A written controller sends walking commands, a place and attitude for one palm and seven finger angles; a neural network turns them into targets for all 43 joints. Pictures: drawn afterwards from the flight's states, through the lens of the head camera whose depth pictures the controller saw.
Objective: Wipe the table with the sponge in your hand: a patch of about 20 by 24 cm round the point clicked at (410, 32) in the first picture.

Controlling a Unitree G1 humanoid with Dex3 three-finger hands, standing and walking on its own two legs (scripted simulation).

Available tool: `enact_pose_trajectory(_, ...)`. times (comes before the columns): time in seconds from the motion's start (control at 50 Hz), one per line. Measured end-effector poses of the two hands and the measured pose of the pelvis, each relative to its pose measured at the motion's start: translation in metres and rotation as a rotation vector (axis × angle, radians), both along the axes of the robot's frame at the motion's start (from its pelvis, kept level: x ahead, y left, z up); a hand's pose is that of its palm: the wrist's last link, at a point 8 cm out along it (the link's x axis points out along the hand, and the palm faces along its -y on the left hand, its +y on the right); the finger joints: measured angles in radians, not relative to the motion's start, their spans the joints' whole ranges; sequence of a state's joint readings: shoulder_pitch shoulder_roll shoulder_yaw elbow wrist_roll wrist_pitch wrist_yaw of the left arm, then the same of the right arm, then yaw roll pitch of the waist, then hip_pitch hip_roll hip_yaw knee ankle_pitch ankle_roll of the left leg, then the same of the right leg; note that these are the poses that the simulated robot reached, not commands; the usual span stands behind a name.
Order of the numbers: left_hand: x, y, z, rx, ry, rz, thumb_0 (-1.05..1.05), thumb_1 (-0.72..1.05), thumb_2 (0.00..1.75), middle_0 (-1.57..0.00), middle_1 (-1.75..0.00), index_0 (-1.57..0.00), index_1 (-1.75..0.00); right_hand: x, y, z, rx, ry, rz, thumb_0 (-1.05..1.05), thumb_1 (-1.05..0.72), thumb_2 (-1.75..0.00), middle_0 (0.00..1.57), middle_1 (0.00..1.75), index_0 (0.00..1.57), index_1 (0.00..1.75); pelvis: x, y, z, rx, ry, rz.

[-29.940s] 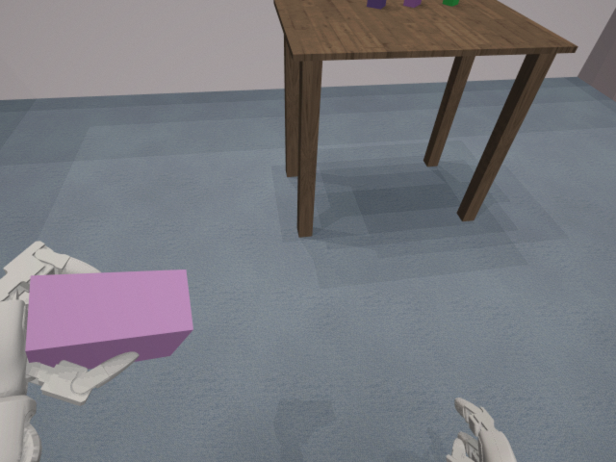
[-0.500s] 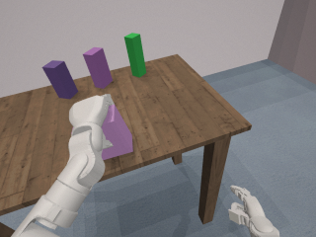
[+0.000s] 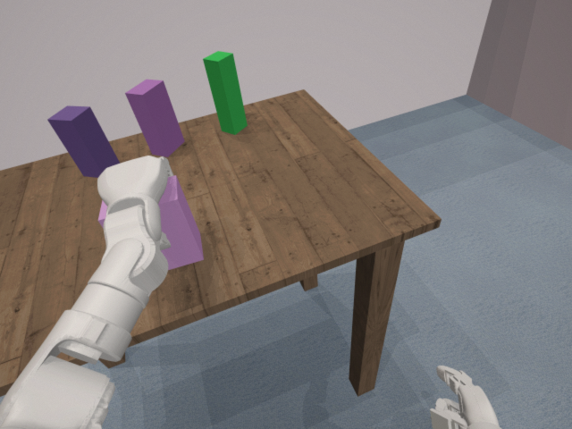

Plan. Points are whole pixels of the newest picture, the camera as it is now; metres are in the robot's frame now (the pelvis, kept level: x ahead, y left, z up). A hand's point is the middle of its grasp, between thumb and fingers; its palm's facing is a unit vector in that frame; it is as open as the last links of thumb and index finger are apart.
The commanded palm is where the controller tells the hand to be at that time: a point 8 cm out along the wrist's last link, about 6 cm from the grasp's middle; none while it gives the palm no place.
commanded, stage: wipe forward along the third lane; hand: left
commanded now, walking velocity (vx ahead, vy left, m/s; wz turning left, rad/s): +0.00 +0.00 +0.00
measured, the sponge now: (161, 238) +0.37 +0.24 +0.09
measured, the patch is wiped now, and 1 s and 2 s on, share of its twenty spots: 0.80 0.95 0.95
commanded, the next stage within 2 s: wipe back along the third lane in 1.00 s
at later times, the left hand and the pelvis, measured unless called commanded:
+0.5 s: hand (149, 187) +0.42 +0.25 +0.15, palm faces -0.02 -0.01 -1.00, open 10.4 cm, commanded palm +0.40 +0.26 +0.19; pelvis +0.00 +0.02 +0.00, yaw +0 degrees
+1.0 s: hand (146, 171) +0.47 +0.28 +0.15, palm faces -0.04 -0.01 -1.00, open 10.4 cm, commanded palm +0.45 +0.28 +0.19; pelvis +0.03 +0.04 +0.00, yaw +0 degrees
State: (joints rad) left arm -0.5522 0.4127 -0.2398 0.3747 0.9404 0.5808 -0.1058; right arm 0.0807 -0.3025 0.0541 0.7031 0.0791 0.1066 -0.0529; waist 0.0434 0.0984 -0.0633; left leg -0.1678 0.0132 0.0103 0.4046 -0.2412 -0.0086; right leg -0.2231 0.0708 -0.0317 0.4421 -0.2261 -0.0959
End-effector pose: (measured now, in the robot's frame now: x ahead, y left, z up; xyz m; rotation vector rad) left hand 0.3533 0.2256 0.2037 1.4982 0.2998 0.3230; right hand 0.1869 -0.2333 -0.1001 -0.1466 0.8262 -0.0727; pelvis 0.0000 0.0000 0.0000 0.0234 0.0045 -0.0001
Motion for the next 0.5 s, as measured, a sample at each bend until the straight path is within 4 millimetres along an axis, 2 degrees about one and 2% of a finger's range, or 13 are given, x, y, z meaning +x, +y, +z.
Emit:
enact_pose_trajectory(0.32, 0.031, 0.009, 0.0, 0.029, 0.029, -0.004, 0.0, -0.52, 1.04, -0.69, -1.31, -0.72, -1.3, -0.022, 0.006, -0.01, -0.013, 0.078, -0.036, 0.01, -0.91, -0.9, 0.2, 0.3, 0.2, 0.3, 0.001, 0.01, 0.001, -0.006, 0.037, 0.01)
enact_pose_trajectory(0.5, 0.053, 0.022, 0.002, 0.032, 0.049, -0.005, 0.0, -0.52, 1.04, -0.69, -1.31, -0.71, -1.3, -0.035, 0.006, -0.011, -0.034, 0.122, -0.065, 0.01, -0.91, -0.9, 0.2, 0.3, 0.21, 0.3, 0.005, 0.017, 0.002, -0.011, 0.055, 0.007)
